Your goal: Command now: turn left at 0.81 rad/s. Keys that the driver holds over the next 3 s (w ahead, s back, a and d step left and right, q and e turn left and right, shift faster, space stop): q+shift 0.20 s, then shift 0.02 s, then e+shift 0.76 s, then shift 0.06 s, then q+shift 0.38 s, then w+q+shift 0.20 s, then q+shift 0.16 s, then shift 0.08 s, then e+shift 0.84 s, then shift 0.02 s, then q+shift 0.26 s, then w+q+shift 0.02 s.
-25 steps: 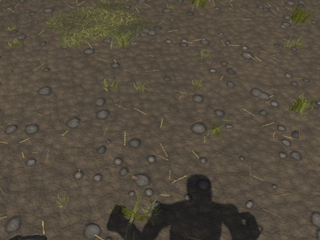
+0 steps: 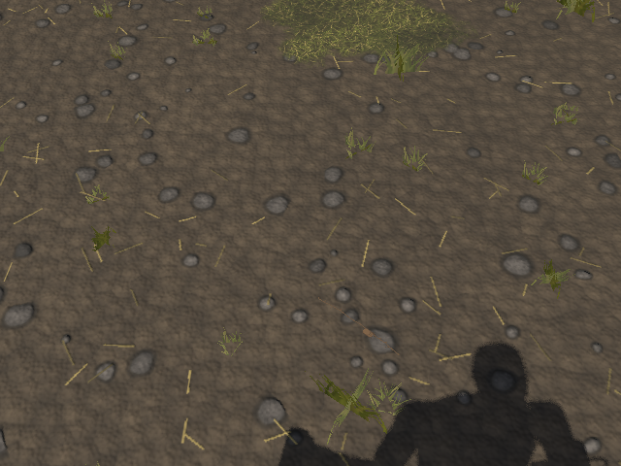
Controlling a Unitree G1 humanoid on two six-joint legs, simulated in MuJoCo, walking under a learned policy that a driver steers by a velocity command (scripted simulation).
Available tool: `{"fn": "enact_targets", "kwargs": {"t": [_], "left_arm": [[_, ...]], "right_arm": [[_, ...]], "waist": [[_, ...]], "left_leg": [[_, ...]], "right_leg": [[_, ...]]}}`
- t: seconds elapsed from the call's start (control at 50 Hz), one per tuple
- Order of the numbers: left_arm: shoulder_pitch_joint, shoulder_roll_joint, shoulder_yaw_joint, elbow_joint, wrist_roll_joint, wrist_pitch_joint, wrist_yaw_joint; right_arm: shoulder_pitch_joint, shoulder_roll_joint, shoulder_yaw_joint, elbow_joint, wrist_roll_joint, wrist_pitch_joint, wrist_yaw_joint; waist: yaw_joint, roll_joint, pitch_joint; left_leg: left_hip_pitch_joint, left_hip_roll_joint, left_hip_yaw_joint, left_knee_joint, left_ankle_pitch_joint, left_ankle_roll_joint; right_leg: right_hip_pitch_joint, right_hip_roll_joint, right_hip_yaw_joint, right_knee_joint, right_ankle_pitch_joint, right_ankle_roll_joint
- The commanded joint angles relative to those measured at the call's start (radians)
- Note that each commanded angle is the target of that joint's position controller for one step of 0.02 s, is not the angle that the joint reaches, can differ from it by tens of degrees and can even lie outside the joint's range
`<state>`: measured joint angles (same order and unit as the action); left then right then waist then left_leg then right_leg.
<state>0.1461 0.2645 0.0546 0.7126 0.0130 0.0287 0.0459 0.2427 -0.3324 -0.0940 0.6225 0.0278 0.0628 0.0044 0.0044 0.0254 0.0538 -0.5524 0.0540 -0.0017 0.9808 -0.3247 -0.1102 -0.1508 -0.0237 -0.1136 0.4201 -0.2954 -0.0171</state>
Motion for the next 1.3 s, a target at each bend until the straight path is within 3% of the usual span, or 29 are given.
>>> {"fn": "enact_targets", "kwargs": {"t": [0.02, 0.1, 0.14, 0.16, 0.18, 0.2, 0.22, 0.24, 0.26, 0.36, 0.42, 0.46, 0.58, 0.64, 0.66, 0.68, 0.7, 0.72, 0.76, 0.78, 0.9, 0.98, 1.06, 1.12, 1.16, 1.18, 1.2, 1.24, 1.3], "left_arm": [[0.009, 0.209, 0.059, -0.049, -0.005, -0.002, -0.005], [-0.015, 0.233, 0.076, -0.042, -0.043, -0.027, -0.038], [-0.009, 0.197, 0.072, -0.025, -0.055, -0.04, -0.048], [0.013, 0.168, 0.063, -0.038, -0.029, -0.05, -0.051], [-0.024, 0.091, 0.033, -0.117, 0.022, -0.059, -0.047], [-0.093, 0.155, 0.048, -0.102, 0.017, -0.056, -0.043], [-0.104, 0.166, 0.05, -0.108, -0.012, -0.052, -0.039], [-0.06, 0.171, 0.053, -0.074, -0.017, -0.044, -0.029], [-0.038, 0.18, 0.056, -0.054, -0.009, -0.034, -0.018], [0.076, 0.08, 0.016, 0.021, -0.02, -0.009, -0.027], [0.002, 0.135, 0.021, -0.022, -0.028, -0.003, -0.032], [-0.006, 0.181, 0.035, -0.046, -0.038, -0.001, -0.033], [0.059, 0.125, 0.033, -0.067, -0.04, 0.005, -0.054], [0.132, 0.117, 0.042, -0.062, -0.045, 0.005, -0.066], [0.165, 0.168, 0.062, -0.061, -0.037, 0.002, -0.055], [0.191, 0.332, 0.104, -0.086, -0.032, -0.007, -0.035], [0.219, 0.311, 0.092, -0.107, 0.005, -0.026, -0.045], [0.201, 0.284, 0.086, -0.109, 0.01, -0.045, -0.05], [0.109, 0.241, 0.078, -0.12, -0.034, -0.047, -0.036], [0.077, 0.221, 0.07, -0.13, -0.05, -0.037, -0.024], [0.081, 0.243, 0.077, -0.154, -0.043, -0.001, 0.004], [0.045, 0.253, 0.082, -0.178, -0.04, 0.011, 0.005], [0.011, 0.223, 0.063, -0.189, -0.022, 0.017, -0.003], [-0.011, 0.151, 0.025, -0.179, -0.013, 0.016, -0.011], [0.035, 0.068, -0.009, -0.138, 0.01, -0.002, -0.02], [0.114, 0.094, -0.001, -0.122, 0.04, -0.013, -0.021], [0.149, 0.131, 0.014, -0.12, 0.039, -0.017, -0.019], [0.021, 0.185, 0.032, -0.135, 0.018, -0.022, -0.003], [-0.036, 0.146, 0.037, -0.151, -0.004, -0.02, -0.001]], "right_arm": [[-0.106, -0.028, 0.012, -0.14, 0.0, -0.018, 0.025], [-0.075, -0.068, -0.01, -0.15, -0.002, 0.009, 0.031], [0.048, -0.113, -0.042, -0.115, -0.009, 0.015, 0.015], [0.141, -0.226, -0.079, -0.107, -0.007, 0.01, -0.008], [0.11, -0.342, -0.09, -0.143, -0.036, -0.01, -0.009], [0.101, -0.244, -0.066, -0.148, -0.042, -0.039, 0.007], [0.047, -0.207, -0.05, -0.138, -0.036, -0.054, 0.005], [-0.032, -0.162, -0.036, -0.137, -0.017, -0.056, -0.004], [-0.1, -0.124, -0.02, -0.147, -0.009, -0.051, -0.014], [-0.156, -0.001, 0.042, -0.097, -0.057, -0.067, -0.026], [-0.133, -0.08, 0.019, -0.057, -0.07, -0.066, -0.025], [-0.124, -0.125, 0.003, -0.041, -0.06, -0.054, -0.028], [-0.159, -0.102, -0.008, -0.025, -0.035, -0.042, -0.036], [-0.186, -0.095, -0.016, -0.017, -0.013, -0.032, -0.042], [-0.14, -0.068, -0.015, 0.0, -0.015, -0.034, -0.04], [-0.171, -0.014, 0.0, -0.053, -0.061, -0.041, -0.036], [-0.291, -0.014, 0.006, -0.092, -0.06, -0.053, -0.037], [-0.292, -0.037, -0.001, -0.088, -0.043, -0.059, -0.035], [-0.264, -0.054, -0.009, -0.059, -0.039, -0.066, -0.041], [-0.257, -0.064, -0.014, -0.054, -0.042, -0.066, -0.044], [-0.244, -0.031, -0.006, -0.028, -0.026, -0.074, -0.032], [-0.253, -0.042, -0.011, -0.019, -0.024, -0.081, -0.028], [-0.208, -0.062, -0.014, 0.003, -0.023, -0.091, -0.013], [-0.174, -0.046, -0.002, 0.014, -0.023, -0.102, 0.008], [-0.175, -0.003, 0.021, 0.018, -0.045, -0.11, 0.019], [-0.208, -0.08, 0.014, -0.009, -0.052, -0.109, 0.014], [-0.24, -0.094, 0.018, -0.006, -0.054, -0.108, 0.011], [-0.195, -0.114, 0.004, 0.001, -0.026, -0.1, 0.013], [-0.078, -0.18, -0.024, 0.014, -0.006, -0.087, -0.007]], "waist": [[0.054, -0.167, -0.074], [0.018, -0.175, -0.084], [-0.059, -0.101, -0.142], [-0.094, 0.091, -0.184], [-0.045, 0.345, -0.266], [-0.113, 0.156, -0.318], [-0.077, 0.122, -0.242], [-0.031, 0.05, -0.184], [-0.009, 0.051, -0.163], [0.022, 0.092, -0.183], [-0.035, 0.134, -0.091], [-0.048, 0.125, -0.041], [-0.021, 0.077, -0.082], [0.029, 0.066, -0.117], [0.03, -0.039, -0.12], [0.005, -0.35, -0.119], [0.076, -0.318, -0.179], [0.068, -0.191, -0.185], [0.018, -0.078, -0.151], [0.004, -0.09, -0.151], [0.007, -0.122, -0.157], [0.009, -0.168, -0.137], [0.022, -0.207, -0.176], [0.02, -0.193, -0.175], [0.014, -0.128, -0.155], [0.082, 0.022, -0.126], [0.13, 0.119, -0.08], [0.047, 0.163, -0.048], [-0.01, 0.171, -0.086]], "left_leg": [[-0.037, 0.021, 0.052, -0.131, -0.002, 0.019], [0.114, -0.009, 0.102, -0.304, 0.009, 0.085], [0.366, -0.067, 0.098, -0.497, 0.177, 0.157], [0.625, 0.054, -0.136, -0.551, 0.622, 0.245], [0.732, 0.322, -0.614, -0.572, 0.797, 0.491], [0.688, 0.329, -0.574, -0.605, 0.704, 0.512], [0.601, 0.288, -0.464, -0.622, 0.584, 0.458], [0.533, 0.228, -0.355, -0.621, 0.489, 0.384], [0.467, 0.194, -0.288, -0.616, 0.488, 0.343], [0.321, 0.109, -0.067, -0.646, 0.459, 0.305], [0.296, 0.161, -0.102, -0.688, 0.225, 0.333], [0.322, 0.215, -0.154, -0.698, 0.16, 0.357], [0.454, 0.281, -0.116, -0.598, 0.501, 0.352], [0.435, 0.237, -0.005, -0.46, 0.5, 0.262], [0.348, 0.162, 0.075, -0.305, 0.336, 0.177], [0.019, -0.007, 0.159, 0.007, -0.125, 0.057], [-0.135, -0.123, -0.021, 0.203, -0.389, 0.038], [-0.172, -0.094, -0.092, 0.278, -0.346, 0.051], [-0.207, -0.061, -0.112, 0.227, -0.179, 0.059], [-0.176, -0.053, -0.118, 0.191, -0.126, 0.052], [-0.092, -0.121, -0.117, -0.036, -0.004, 0.003], [-0.008, -0.144, -0.135, -0.174, 0.023, 0.0], [0.089, -0.109, -0.11, -0.247, 0.025, 0.017], [0.24, -0.06, -0.069, -0.378, 0.088, 0.055], [0.427, -0.021, -0.15, -0.622, 0.39, 0.098], [0.422, 0.082, -0.299, -0.615, 0.588, 0.147], [0.336, 0.158, -0.391, -0.618, 0.57, 0.281], [0.308, 0.123, -0.477, -0.655, 0.355, 0.305], [0.435, 0.133, -0.576, -0.644, 0.321, 0.324]], "right_leg": [[0.14, -0.277, 0.102, -0.065, 0.593, -0.192], [0.113, -0.304, 0.036, 0.027, 0.625, -0.138], [0.011, -0.239, -0.06, 0.265, 0.627, -0.05], [-0.255, -0.145, -0.096, 0.531, 0.295, 0.045], [-0.568, 0.038, 0.003, 0.787, -0.403, 0.11], [-0.575, 0.015, 0.198, 0.886, -0.403, 0.101], [-0.577, -0.004, 0.203, 0.875, -0.312, 0.077], [-0.563, -0.039, 0.189, 0.811, -0.219, 0.069], [-0.522, -0.049, 0.175, 0.753, -0.147, 0.076], [-0.229, -0.061, 0.132, 0.514, 0.02, 0.116], [-0.222, -0.054, 0.116, 0.414, -0.009, 0.101], [-0.297, -0.053, 0.109, 0.434, -0.08, 0.089], [-0.306, -0.058, 0.069, 0.388, -0.158, 0.06], [-0.159, -0.007, 0.024, 0.134, 0.04, 0.008], [-0.056, -0.028, 0.135, 0.012, 0.259, -0.042], [0.131, -0.281, 0.55, -0.018, 0.737, -0.19], [0.172, -0.362, 0.707, -0.049, 0.814, -0.36], [0.2, -0.33, 0.64, -0.05, 0.754, -0.347], [0.204, -0.236, 0.522, -0.027, 0.671, -0.247], [0.186, -0.208, 0.494, -0.03, 0.663, -0.224], [0.153, -0.131, 0.514, -0.024, 0.587, -0.198], [0.06, -0.1, 0.586, -0.008, 0.458, -0.178], [0.054, -0.117, 0.589, 0.055, 0.549, -0.171], [0.0, -0.118, 0.568, 0.081, 0.546, -0.163], [-0.058, -0.039, 0.496, 0.064, 0.281, -0.084], [-0.076, 0.054, 0.396, 0.156, 0.014, -0.035], [-0.077, 0.089, 0.334, 0.157, -0.126, 0.024], [-0.094, 0.087, 0.276, 0.148, -0.07, 0.05], [-0.224, 0.13, 0.235, 0.263, -0.225, 0.068]]}}
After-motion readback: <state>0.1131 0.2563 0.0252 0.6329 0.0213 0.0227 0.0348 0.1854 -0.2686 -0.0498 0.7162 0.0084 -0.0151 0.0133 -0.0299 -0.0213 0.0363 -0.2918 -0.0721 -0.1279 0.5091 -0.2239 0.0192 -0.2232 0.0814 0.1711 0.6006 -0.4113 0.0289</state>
